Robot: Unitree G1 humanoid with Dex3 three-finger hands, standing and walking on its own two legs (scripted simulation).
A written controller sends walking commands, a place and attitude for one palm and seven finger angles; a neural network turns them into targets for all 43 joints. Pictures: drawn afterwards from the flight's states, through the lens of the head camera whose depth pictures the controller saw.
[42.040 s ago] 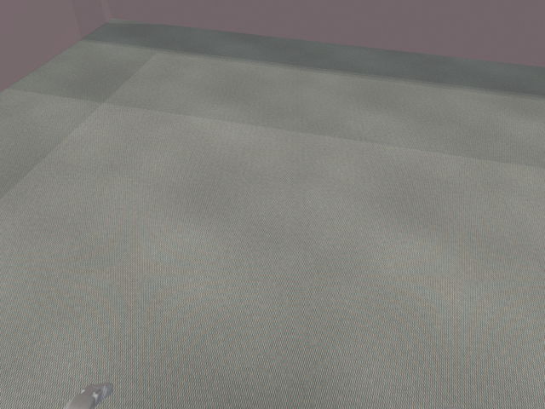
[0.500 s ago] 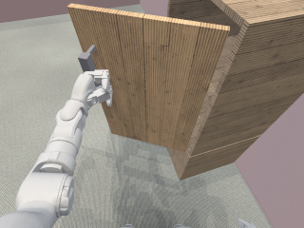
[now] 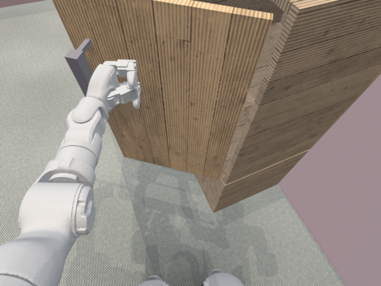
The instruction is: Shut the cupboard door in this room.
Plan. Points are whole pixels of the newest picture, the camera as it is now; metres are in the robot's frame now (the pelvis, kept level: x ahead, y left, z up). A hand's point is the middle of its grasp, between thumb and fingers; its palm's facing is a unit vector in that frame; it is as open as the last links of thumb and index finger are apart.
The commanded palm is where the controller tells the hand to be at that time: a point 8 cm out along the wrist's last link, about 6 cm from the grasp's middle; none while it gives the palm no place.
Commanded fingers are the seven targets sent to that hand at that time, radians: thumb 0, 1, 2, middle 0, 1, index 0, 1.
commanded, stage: push the door shut along its arc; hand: left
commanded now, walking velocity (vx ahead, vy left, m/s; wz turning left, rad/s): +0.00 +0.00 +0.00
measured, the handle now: (93, 79) +0.54 +0.16 +0.10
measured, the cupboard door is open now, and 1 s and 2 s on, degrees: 52 32 32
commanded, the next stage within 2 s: pull the fist back off the door in 0.60 s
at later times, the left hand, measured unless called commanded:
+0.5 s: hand (144, 81) +0.51 +0.05 +0.12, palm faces -0.41 -0.91 -0.02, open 3.5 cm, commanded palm +0.53 +0.09 +0.11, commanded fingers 0.00 0.90 0.90 -1.30 -1.50 -1.30 -1.50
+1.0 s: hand (169, 73) +0.54 +0.00 +0.11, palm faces +0.02 -1.00 -0.08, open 3.1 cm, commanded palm +0.51 +0.06 +0.11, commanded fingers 0.00 0.90 0.90 -1.30 -1.50 -1.30 -1.50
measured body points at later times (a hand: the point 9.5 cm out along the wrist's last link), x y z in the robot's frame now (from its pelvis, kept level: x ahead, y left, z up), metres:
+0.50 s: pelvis -0.01 -0.01 -0.01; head +0.11 -0.01 +0.42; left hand +0.53 +0.10 +0.12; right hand +0.01 -0.30 -0.13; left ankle +0.00 +0.08 -0.70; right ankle +0.00 -0.09 -0.70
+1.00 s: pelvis +0.01 -0.02 -0.02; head +0.12 -0.04 +0.42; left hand +0.53 +0.05 +0.11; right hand -0.02 -0.26 -0.15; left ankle +0.00 +0.08 -0.70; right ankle +0.00 -0.09 -0.70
